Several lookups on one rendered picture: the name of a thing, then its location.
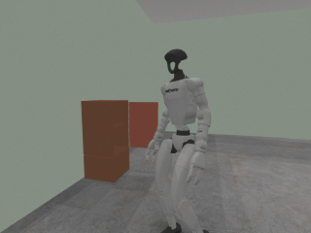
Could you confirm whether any humanoid robot torso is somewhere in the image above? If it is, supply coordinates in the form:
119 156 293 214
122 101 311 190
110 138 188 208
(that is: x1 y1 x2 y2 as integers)
165 75 197 152

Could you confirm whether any robot right thigh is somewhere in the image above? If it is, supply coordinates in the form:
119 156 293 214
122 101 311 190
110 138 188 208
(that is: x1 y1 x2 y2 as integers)
155 138 177 198

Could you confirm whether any cupboard door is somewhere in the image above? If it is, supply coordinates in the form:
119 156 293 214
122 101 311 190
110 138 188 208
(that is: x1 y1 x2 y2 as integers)
128 102 158 148

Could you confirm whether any right robot upper arm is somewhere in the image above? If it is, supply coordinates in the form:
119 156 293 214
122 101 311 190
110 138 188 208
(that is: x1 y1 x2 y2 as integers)
160 83 170 118

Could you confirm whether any right robot hand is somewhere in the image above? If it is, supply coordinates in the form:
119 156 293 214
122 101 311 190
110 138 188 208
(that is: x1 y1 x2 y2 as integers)
146 139 159 161

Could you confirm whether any robot right forearm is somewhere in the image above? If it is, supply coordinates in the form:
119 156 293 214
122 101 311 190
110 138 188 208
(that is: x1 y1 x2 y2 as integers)
154 114 170 141

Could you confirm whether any left robot hand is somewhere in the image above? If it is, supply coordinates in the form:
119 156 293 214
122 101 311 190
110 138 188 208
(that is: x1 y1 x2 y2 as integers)
186 151 206 185

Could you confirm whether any robot left forearm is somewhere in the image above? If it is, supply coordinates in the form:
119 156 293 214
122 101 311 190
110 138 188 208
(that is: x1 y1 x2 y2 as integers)
194 109 212 153

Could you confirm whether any left robot upper arm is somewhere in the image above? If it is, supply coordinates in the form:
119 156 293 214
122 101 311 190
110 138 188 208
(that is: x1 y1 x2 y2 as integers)
185 78 210 120

